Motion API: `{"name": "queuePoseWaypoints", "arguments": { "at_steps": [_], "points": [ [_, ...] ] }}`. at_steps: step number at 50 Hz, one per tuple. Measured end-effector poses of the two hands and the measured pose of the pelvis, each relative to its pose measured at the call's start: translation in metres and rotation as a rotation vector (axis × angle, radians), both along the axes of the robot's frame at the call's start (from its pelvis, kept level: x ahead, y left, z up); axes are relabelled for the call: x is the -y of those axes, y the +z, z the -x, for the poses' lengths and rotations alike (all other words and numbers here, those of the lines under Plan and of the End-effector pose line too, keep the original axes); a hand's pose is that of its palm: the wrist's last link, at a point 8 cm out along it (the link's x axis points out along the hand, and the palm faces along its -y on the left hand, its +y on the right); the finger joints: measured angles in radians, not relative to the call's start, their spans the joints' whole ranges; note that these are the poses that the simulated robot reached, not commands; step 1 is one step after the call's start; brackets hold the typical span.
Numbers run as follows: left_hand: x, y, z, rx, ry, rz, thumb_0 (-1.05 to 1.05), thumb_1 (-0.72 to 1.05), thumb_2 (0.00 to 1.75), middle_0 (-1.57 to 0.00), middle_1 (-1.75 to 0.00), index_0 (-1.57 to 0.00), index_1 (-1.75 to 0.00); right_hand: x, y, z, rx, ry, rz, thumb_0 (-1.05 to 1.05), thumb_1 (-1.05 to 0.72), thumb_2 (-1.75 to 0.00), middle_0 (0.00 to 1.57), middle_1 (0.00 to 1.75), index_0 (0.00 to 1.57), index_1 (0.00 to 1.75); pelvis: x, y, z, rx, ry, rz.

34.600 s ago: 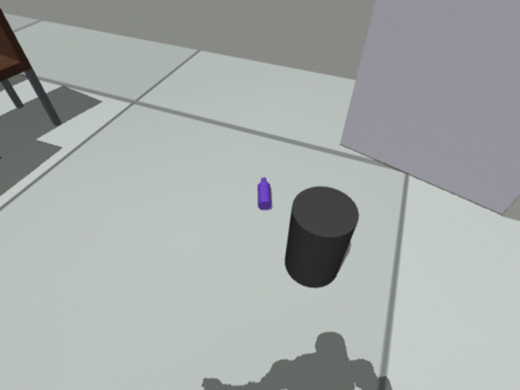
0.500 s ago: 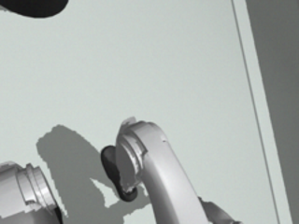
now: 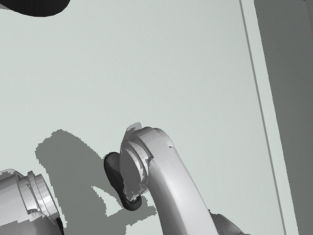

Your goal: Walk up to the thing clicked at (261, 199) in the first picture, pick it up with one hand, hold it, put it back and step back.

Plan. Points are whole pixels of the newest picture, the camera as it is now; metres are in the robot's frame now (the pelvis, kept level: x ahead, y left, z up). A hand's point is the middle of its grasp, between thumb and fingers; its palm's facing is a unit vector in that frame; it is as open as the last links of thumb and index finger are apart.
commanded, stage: open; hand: left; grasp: from above
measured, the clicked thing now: out of the picture +0.48 +0.37 -0.29
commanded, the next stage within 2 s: withdraw in 0.16 s
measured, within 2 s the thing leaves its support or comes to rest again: neither
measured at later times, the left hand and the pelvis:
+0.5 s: hand out of the picture +0.48 +0.35 -0.24, palm faces -0.37 -0.18 -0.91, open 14.0 cm; pelvis +0.00 +0.00 +0.00, yaw +0 degrees
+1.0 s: hand out of the picture +0.44 +0.33 -0.10, palm faces -0.47 -0.13 -0.88, open 13.9 cm; pelvis -0.01 -0.01 +0.04, yaw +7 degrees
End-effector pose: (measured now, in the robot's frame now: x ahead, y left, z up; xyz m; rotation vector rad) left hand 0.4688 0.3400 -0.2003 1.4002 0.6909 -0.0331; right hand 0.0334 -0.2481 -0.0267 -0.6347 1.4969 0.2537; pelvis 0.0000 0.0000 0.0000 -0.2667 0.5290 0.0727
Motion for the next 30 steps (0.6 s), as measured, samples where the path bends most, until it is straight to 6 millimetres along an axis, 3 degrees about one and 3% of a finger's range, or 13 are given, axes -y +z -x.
{"name": "queuePoseWaypoints", "arguments": {
  "at_steps": [20, 25, 30],
  "points": [
    [-0.001, 0.001, -0.005, 0.01, 0.003, 0.01, 0.0, -0.5, 0.99, -0.1, -1.01, -0.09, -1.01, 0.001, -0.001, 0.002, -0.011, -0.009, 0.005, 0.0, -0.9, -0.9, 0.2, 0.3, 0.2, 0.3, 0.002, 0.0, 0.0, -0.001, 0.0, -0.005],
    [-0.008, 0.021, -0.017, 0.058, -0.028, -0.009, 0.0, -0.51, 0.99, -0.1, -1.0, -0.1, -1.0, 0.004, -0.003, -0.001, -0.005, -0.024, 0.008, 0.0, -0.91, -0.9, 0.2, 0.3, 0.2, 0.3, 0.002, 0.002, -0.002, -0.014, 0.001, -0.004],
    [-0.02, 0.065, -0.022, 0.092, -0.08, -0.051, 0.0, -0.51, 1.0, -0.11, -0.99, -0.1, -0.99, 0.008, -0.008, -0.012, 0.019, -0.062, -0.001, 0.0, -0.91, -0.9, 0.2, 0.3, 0.2, 0.3, 0.001, 0.007, -0.005, -0.042, 0.01, -0.009]
  ]
}}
